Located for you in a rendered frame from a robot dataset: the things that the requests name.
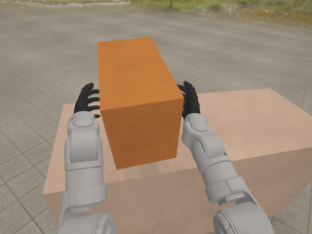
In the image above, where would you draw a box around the left robot forearm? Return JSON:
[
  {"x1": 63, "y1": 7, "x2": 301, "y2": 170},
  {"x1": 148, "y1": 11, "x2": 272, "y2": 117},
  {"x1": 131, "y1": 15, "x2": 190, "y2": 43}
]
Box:
[{"x1": 58, "y1": 111, "x2": 107, "y2": 234}]

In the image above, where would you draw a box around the right robot forearm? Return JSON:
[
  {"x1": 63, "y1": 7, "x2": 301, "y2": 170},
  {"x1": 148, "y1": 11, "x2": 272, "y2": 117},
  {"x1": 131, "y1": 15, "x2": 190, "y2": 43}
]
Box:
[{"x1": 181, "y1": 113, "x2": 275, "y2": 234}]

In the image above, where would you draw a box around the pedestal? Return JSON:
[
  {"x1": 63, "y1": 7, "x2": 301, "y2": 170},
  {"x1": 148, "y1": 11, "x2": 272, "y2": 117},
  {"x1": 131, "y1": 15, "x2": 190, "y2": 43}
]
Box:
[{"x1": 42, "y1": 88, "x2": 312, "y2": 234}]

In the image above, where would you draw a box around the carton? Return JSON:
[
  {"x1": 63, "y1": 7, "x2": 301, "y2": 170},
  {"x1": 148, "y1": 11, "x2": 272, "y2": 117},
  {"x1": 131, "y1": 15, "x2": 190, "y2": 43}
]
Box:
[{"x1": 97, "y1": 37, "x2": 184, "y2": 170}]

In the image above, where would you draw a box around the robot right upper arm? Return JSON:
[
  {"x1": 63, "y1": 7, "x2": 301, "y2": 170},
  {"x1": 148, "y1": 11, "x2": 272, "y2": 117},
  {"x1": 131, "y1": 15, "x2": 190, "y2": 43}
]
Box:
[{"x1": 213, "y1": 201, "x2": 274, "y2": 234}]

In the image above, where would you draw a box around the right robot hand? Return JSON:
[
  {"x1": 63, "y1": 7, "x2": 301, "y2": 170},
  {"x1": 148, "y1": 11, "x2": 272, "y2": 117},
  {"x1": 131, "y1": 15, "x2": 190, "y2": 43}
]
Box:
[{"x1": 177, "y1": 81, "x2": 201, "y2": 121}]

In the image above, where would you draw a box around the left robot hand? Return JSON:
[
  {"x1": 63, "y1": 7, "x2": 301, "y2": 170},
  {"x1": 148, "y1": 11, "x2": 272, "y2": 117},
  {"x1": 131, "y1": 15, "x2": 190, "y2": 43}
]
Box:
[{"x1": 73, "y1": 83, "x2": 100, "y2": 118}]

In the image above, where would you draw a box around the robot left upper arm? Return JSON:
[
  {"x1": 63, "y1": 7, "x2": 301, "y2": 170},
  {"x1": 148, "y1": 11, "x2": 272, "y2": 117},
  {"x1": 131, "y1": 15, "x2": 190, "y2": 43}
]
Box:
[{"x1": 59, "y1": 212, "x2": 116, "y2": 234}]

